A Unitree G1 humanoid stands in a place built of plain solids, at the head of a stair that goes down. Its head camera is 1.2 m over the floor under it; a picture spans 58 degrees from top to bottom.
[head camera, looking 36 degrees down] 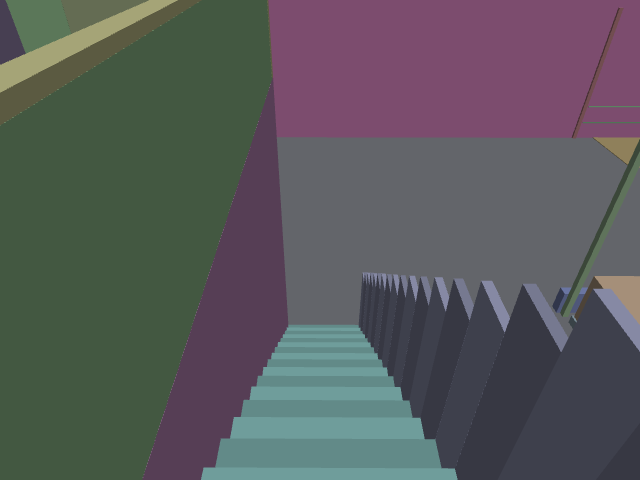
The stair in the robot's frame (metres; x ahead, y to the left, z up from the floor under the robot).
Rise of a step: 0.19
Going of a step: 0.23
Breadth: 1.02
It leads straight ahead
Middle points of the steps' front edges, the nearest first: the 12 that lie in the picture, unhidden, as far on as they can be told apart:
0.88 -0.04 -0.58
1.11 -0.04 -0.78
1.35 -0.04 -0.97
1.58 -0.04 -1.17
1.81 -0.04 -1.36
2.05 -0.04 -1.56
2.28 -0.04 -1.75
2.51 -0.04 -1.95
2.74 -0.04 -2.14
2.98 -0.05 -2.34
3.21 -0.05 -2.53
3.44 -0.05 -2.73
